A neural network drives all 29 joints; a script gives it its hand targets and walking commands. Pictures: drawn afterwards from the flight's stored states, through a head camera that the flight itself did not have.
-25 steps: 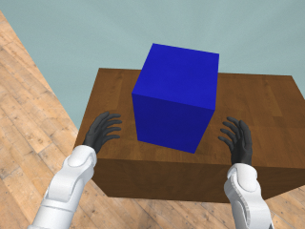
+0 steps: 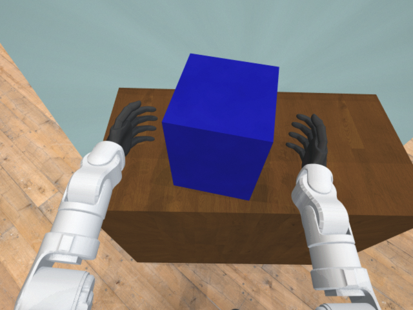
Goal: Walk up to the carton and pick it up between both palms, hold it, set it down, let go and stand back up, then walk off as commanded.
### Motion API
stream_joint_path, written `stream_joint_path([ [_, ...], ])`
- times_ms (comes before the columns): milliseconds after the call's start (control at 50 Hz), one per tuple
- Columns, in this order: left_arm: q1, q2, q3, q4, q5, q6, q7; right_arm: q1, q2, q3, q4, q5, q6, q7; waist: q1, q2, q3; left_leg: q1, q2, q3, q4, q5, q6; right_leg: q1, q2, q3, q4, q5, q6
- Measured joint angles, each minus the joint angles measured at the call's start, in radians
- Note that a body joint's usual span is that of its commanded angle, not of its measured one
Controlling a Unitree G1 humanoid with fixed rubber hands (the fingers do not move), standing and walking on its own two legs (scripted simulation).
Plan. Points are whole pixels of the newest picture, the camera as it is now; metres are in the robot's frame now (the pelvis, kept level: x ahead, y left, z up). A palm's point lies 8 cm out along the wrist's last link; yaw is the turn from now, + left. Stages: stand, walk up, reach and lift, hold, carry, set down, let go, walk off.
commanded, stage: reach and lift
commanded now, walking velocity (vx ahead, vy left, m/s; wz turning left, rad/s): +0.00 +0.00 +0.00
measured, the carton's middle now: (221, 131) +0.49 -0.03 +0.00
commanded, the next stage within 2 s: none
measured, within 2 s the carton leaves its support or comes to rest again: neither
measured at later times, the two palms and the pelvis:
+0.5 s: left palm (131, 101) +0.47 +0.15 +0.12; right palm (299, 124) +0.43 -0.17 +0.10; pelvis +0.02 +0.00 +0.00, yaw +0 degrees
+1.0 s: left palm (139, 79) +0.50 +0.14 +0.14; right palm (303, 104) +0.45 -0.18 +0.13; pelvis +0.02 +0.00 +0.00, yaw +0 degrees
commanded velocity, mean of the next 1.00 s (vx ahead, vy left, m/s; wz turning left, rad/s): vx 0.00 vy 0.00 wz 0.00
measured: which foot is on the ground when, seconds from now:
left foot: down 0.00-1.00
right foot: down 0.00-1.00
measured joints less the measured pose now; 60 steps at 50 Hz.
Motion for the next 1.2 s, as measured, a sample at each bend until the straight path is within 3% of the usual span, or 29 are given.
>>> stream_joint_path([
  [440,-0.263,0.000,0.000,0.306,0.027,-0.099,0.014,-0.265,0.000,0.000,0.324,0.000,-0.082,0.014,-0.017,-0.007,-0.023,0.000,0.000,0.000,-0.024,-0.010,-0.002,0.000,-0.001,-0.002,-0.024,-0.006,-0.001],
  [840,-0.548,0.000,0.000,0.766,0.015,-0.239,0.058,-0.528,0.000,-0.037,0.693,0.001,-0.118,0.023,-0.056,-0.008,-0.073,-0.002,0.000,0.000,-0.025,-0.015,-0.003,0.000,-0.002,-0.003,-0.030,-0.011,-0.003],
  [1080,-0.580,-0.005,0.000,0.968,0.013,-0.357,0.059,-0.577,0.000,-0.045,0.855,0.001,-0.175,0.043,-0.072,-0.008,-0.085,-0.003,0.000,0.000,-0.024,-0.017,-0.003,0.000,-0.002,-0.004,-0.030,-0.014,-0.004],
  [1200,-0.546,-0.030,0.000,1.009,0.022,-0.451,0.059,-0.574,0.000,-0.061,0.896,-0.005,-0.229,0.065,-0.072,-0.008,-0.084,-0.031,0.000,0.000,-0.008,-0.022,-0.003,-0.024,-0.001,-0.004,-0.023,-0.014,-0.004],
])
